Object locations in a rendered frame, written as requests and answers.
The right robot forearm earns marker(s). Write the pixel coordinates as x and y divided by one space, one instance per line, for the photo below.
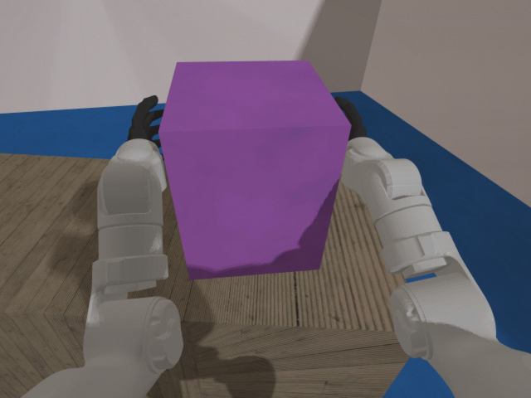
412 239

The left robot hand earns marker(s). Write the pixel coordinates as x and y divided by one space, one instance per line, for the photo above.
143 118

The right robot hand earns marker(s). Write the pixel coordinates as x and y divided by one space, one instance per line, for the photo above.
357 129

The left robot forearm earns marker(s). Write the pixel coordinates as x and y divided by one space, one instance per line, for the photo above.
130 220

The robot right upper arm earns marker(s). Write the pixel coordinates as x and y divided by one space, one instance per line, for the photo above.
445 321

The carton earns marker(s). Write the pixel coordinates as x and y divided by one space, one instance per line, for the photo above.
254 152

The robot left upper arm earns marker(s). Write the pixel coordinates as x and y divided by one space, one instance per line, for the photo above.
129 343

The pedestal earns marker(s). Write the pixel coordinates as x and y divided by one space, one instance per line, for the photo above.
324 333

